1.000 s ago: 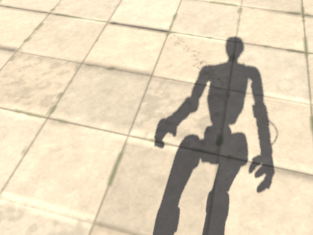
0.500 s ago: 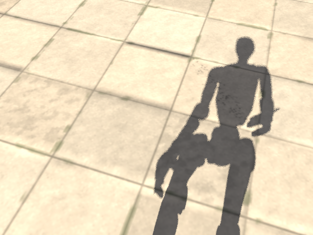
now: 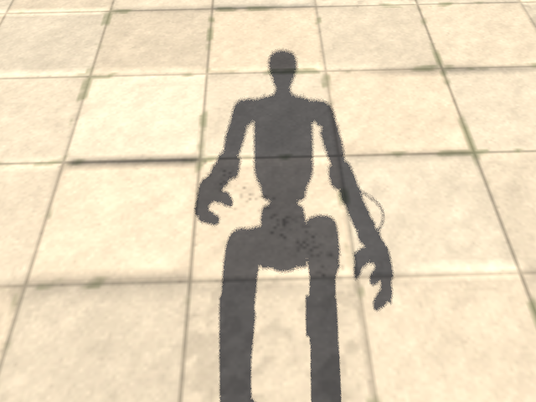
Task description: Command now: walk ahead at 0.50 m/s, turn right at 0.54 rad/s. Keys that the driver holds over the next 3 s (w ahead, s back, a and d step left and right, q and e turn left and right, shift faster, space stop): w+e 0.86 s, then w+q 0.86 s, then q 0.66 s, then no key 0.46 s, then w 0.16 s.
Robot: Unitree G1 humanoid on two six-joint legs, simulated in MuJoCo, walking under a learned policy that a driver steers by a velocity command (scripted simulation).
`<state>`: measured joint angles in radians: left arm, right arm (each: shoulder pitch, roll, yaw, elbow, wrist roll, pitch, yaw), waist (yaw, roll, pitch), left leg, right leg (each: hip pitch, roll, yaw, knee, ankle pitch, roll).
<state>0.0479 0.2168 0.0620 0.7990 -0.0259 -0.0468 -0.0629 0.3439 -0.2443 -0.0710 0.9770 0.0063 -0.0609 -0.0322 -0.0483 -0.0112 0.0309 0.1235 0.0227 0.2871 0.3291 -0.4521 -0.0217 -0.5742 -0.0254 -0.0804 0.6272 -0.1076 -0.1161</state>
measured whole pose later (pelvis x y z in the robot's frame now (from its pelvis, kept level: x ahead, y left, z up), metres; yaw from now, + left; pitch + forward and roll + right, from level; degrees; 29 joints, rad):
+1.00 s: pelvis +0.53 -0.12 +0.01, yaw -33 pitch +2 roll +2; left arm 0.04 0.25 0.05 0.61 -0.02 -0.04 -0.05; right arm 0.36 -0.29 -0.07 0.89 0.03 -0.07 0.01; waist -0.10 -0.02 0.03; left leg 0.08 0.04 0.20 0.28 -0.38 -0.04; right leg -0.56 -0.06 -0.01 0.59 -0.13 -0.07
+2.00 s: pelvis +1.02 -0.32 +0.01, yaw -1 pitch +3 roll +0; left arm 0.03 0.27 0.05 0.69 0.01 -0.09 -0.01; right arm 0.30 -0.30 -0.09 0.72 0.02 0.01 -0.03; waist -0.07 -0.03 0.03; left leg -0.17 -0.13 -0.19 0.53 -0.38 0.06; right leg -0.52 0.02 0.08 0.48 0.02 0.04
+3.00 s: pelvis +1.09 -0.30 +0.01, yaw +19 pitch +0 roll +0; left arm 0.23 0.26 0.04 0.86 -0.01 -0.01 0.01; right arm 0.22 -0.24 -0.04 0.74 0.00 0.00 -0.01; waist 0.00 0.01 -0.02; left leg -0.28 -0.04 0.00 0.63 -0.42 0.06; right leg -0.22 -0.03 0.00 0.57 -0.35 0.01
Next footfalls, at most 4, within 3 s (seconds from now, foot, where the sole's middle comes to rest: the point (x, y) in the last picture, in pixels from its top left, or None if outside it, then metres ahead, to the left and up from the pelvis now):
0.02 right None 0.18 -0.09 -0.76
0.50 left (250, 386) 0.50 0.06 -0.76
1.02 right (396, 334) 0.61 -0.32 -0.76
1.58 left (340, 218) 0.98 -0.23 -0.76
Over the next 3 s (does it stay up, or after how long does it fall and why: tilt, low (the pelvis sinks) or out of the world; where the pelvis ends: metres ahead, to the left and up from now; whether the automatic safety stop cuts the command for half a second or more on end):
stays up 1.09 -0.30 0.01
